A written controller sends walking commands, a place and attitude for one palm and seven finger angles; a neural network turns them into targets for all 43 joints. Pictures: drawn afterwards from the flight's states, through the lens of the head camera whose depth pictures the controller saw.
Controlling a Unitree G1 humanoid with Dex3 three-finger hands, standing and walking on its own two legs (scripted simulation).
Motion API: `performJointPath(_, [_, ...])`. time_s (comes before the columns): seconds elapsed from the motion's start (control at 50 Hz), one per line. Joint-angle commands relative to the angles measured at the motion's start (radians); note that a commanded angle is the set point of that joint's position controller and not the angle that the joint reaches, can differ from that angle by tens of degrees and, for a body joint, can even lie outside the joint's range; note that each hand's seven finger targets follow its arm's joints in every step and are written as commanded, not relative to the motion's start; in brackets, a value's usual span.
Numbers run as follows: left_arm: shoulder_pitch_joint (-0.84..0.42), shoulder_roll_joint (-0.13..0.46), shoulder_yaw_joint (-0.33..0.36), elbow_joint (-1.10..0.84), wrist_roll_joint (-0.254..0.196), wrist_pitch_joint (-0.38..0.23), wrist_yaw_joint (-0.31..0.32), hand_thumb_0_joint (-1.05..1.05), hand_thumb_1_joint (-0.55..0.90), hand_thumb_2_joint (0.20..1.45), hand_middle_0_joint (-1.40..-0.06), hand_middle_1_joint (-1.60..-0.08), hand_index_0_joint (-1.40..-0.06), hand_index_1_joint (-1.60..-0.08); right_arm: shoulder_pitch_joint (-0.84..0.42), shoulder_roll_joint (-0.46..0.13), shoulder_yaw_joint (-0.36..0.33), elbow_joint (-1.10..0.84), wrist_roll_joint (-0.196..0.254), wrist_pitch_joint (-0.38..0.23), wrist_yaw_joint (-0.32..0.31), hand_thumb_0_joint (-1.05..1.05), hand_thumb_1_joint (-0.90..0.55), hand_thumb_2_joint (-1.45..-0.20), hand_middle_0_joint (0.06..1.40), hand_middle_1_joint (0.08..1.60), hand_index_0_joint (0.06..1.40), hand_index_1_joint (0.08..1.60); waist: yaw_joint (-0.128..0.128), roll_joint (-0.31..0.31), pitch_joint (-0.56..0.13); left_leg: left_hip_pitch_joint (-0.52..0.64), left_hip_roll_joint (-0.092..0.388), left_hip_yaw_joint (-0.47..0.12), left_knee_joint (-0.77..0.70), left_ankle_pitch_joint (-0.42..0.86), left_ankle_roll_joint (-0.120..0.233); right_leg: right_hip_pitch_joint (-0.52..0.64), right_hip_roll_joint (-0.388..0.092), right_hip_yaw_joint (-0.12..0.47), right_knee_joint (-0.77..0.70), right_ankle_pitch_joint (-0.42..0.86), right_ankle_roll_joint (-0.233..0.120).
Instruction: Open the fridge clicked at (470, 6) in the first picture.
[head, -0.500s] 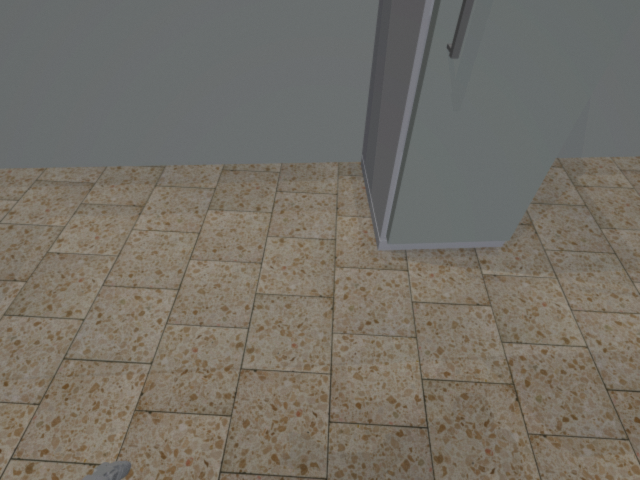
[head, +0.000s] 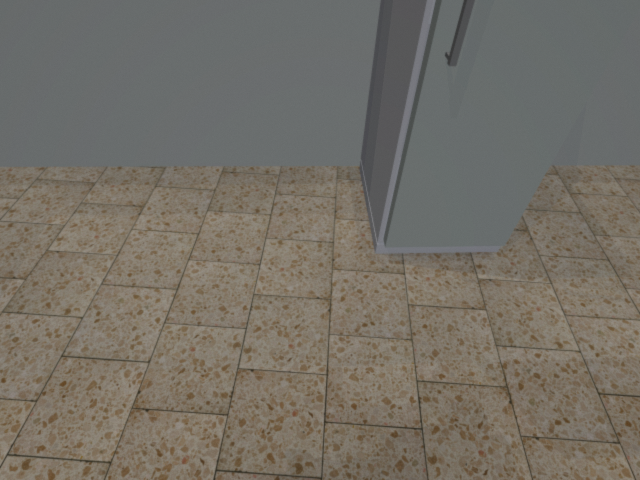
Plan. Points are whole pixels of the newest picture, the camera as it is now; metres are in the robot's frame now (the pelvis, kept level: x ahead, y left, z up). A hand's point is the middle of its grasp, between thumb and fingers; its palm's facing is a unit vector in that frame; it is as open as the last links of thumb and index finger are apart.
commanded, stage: stand and wait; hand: left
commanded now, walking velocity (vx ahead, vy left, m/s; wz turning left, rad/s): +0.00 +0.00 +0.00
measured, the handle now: out of the picture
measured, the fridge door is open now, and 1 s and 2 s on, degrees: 0 0 0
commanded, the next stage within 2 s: look at it before walking up in 0.46 s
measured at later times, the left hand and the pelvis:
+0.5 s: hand out of the picture +0.05 +0.25 -0.16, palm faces -0.02 -0.94 -0.33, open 7.4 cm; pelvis -0.01 +0.00 +0.00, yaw +0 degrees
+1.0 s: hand out of the picture +0.07 +0.24 -0.15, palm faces -0.01 -0.94 -0.34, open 7.4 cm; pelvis +0.00 -0.01 +0.00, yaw +0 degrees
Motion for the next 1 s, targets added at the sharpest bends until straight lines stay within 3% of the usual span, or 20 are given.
performJointPath(0.0, [-0.057,0.202,0.043,-0.061,0.004,-0.032,0.007,0.000,0.900,0.900,-0.200,-0.300,-0.200,-0.300,-0.058,-0.204,-0.040,-0.061,0.007,-0.027,-0.017,0.000,-0.900,-0.900,0.200,0.300,0.200,0.300,-0.006,0.012,-0.060,-0.001,0.110,-0.092,-0.080,0.169,0.031,0.005,-0.112,0.091,-0.076,0.156,-0.041])
performJointPath(0.34, [-0.051,0.206,0.040,-0.030,0.007,-0.030,0.004,0.000,0.900,0.900,-0.200,-0.300,-0.200,-0.300,-0.032,-0.210,-0.037,-0.021,0.008,-0.026,-0.012,0.000,-0.900,-0.900,0.200,0.300,0.200,0.300,-0.006,-0.006,-0.021,-0.026,0.108,-0.106,-0.119,0.064,0.028,-0.031,-0.109,0.111,-0.126,0.009,-0.037])
performJointPath(0.48, [-0.047,0.202,0.040,-0.027,0.006,-0.030,0.005,0.000,0.900,0.900,-0.200,-0.300,-0.200,-0.300,-0.027,-0.210,-0.036,-0.016,0.009,-0.028,-0.012,0.000,-0.900,-0.900,0.200,0.300,0.200,0.300,-0.005,0.020,-0.044,-0.021,0.114,-0.112,-0.121,0.085,0.028,-0.015,-0.106,0.102,-0.114,0.041,-0.036])
performJointPath(0.6, [-0.043,0.202,0.040,-0.024,0.006,-0.034,0.006,0.000,0.900,0.900,-0.200,-0.300,-0.200,-0.300,-0.027,-0.208,-0.035,-0.014,0.010,-0.031,-0.014,0.000,-0.900,-0.900,0.200,0.300,0.200,0.300,-0.006,0.006,-0.064,0.001,0.118,-0.104,-0.109,0.151,0.027,0.002,-0.112,0.098,-0.106,0.121,-0.037])
performJointPath(0.98, [-0.051,0.205,0.042,-0.025,0.007,-0.034,0.007,0.000,0.900,0.900,-0.200,-0.300,-0.200,-0.300,-0.042,-0.213,-0.033,-0.019,0.011,-0.030,-0.016,0.000,-0.900,-0.900,0.200,0.300,0.200,0.300,-0.004,0.011,-0.061,0.024,0.120,-0.099,-0.117,0.194,0.024,0.019,-0.109,0.092,-0.110,0.174,-0.036])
